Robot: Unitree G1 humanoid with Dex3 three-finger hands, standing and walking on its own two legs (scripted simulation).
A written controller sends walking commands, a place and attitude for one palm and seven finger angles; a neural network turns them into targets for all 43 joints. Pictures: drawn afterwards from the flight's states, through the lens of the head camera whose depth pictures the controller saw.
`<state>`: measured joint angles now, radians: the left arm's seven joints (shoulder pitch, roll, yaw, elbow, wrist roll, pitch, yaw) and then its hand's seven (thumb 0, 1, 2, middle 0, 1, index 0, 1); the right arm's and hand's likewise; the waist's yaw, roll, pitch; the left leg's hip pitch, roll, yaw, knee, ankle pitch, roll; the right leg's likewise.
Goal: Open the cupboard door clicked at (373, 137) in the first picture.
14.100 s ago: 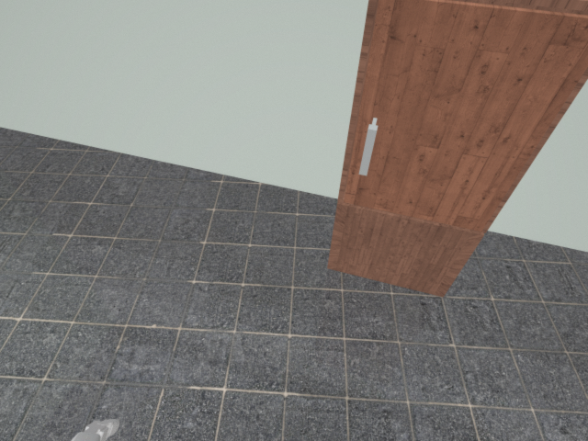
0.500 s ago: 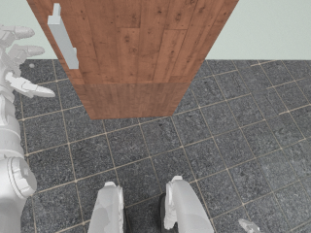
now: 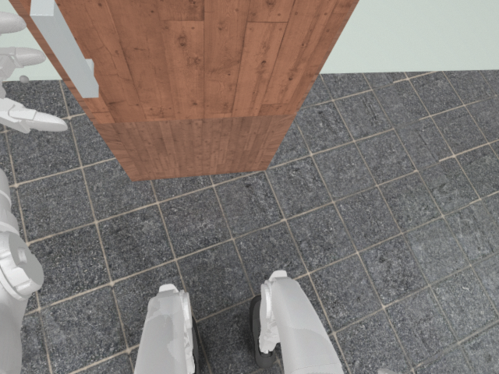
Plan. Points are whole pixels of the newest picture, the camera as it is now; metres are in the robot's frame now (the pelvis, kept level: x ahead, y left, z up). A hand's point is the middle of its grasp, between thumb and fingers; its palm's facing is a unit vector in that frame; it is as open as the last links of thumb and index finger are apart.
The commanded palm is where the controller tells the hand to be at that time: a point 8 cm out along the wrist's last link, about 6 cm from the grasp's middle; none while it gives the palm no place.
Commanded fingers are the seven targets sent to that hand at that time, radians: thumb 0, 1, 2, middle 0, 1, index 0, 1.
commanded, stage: move the hooked fingers beside the handle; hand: left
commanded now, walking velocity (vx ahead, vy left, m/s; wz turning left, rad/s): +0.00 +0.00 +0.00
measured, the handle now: (71, 44) +0.56 +0.21 +0.06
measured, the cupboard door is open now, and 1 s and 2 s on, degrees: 0 0 0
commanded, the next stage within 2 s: slide the fingers in behind the handle in 0.54 s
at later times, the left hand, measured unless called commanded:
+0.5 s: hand (17, 79) +0.52 +0.27 +0.05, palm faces +0.09 -1.00 -0.02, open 14.0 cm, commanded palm +0.51 +0.30 +0.05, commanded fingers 0.00 -0.50 0.30 -0.30 -1.20 -0.30 -1.20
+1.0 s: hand (36, 77) +0.52 +0.25 +0.05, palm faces +0.09 -1.00 -0.03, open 13.9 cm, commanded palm +0.51 +0.27 +0.05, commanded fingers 0.00 -0.50 0.30 -0.30 -1.20 -0.30 -1.20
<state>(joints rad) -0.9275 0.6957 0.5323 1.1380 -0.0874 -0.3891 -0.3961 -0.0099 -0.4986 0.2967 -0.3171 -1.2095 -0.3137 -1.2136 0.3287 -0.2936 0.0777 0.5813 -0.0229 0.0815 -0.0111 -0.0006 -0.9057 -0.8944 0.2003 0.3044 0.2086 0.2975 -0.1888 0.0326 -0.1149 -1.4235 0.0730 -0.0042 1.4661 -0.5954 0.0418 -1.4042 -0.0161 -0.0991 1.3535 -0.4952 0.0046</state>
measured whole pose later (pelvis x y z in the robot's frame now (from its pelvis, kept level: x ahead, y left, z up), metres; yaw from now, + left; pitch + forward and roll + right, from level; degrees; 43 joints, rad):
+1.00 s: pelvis +0.00 +0.00 +0.01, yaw +1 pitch +30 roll -6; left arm -0.91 0.60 0.47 1.12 -0.08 -0.44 -0.29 -0.01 -0.50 0.30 -0.31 -1.21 -0.30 -1.22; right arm 0.31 -0.28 0.06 0.59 -0.03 0.08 0.00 0.00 -0.91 -0.89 0.20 0.30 0.21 0.30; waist -0.18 0.03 -0.13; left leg -1.39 0.06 -0.01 1.45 -0.60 0.05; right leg -1.36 -0.02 -0.10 1.33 -0.50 0.01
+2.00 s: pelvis +0.01 +0.01 +0.02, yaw +3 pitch +30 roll -7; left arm -0.91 0.45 0.25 1.11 -0.14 -0.49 -0.11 -0.01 -0.50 0.30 -0.16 -1.18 -0.13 -1.17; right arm 0.29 -0.25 0.02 0.67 -0.06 0.08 0.04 0.00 -0.91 -0.89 0.20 0.30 0.21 0.30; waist -0.13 0.03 -0.14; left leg -1.35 0.02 -0.05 1.41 -0.58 0.04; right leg -1.30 -0.06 -0.14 1.30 -0.51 0.01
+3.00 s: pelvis +0.01 +0.01 +0.01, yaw +2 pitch +30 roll -6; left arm -0.94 0.54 0.36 1.16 -0.11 -0.50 -0.24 -0.01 -0.50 0.30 -0.28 -1.24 -0.24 -1.22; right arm 0.29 -0.27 0.05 0.64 -0.04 0.09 0.02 0.00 -0.91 -0.89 0.20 0.30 0.21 0.30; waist -0.16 0.02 -0.14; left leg -1.37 0.03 -0.04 1.43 -0.60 0.04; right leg -1.33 -0.04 -0.12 1.32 -0.51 0.01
